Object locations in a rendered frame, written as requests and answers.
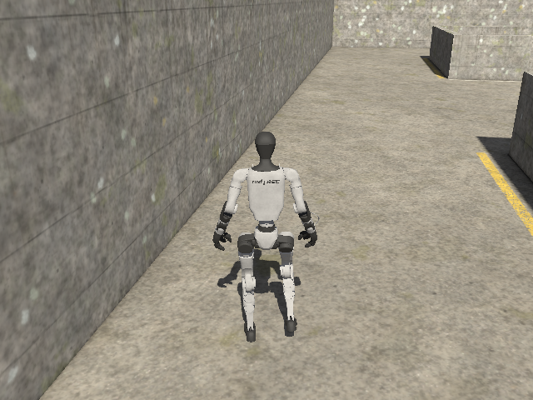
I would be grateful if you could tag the robot left forearm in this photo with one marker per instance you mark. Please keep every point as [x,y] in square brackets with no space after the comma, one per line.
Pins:
[223,221]

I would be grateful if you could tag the robot left thigh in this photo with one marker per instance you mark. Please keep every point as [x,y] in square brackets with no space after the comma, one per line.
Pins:
[246,244]

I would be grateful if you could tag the right robot upper arm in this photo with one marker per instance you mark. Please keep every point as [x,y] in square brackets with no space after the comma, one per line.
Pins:
[292,176]

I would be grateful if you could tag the robot right forearm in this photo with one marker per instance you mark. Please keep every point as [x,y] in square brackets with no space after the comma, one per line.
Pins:
[307,220]

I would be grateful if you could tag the robot right hand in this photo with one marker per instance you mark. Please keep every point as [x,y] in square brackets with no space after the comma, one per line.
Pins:
[306,235]

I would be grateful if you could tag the right robot shin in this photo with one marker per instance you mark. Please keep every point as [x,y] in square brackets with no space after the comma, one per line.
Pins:
[289,293]

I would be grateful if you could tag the robot left hand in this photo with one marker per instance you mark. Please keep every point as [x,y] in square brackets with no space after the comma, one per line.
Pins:
[222,238]

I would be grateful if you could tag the left robot upper arm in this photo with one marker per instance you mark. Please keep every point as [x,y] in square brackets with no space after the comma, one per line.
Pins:
[239,177]

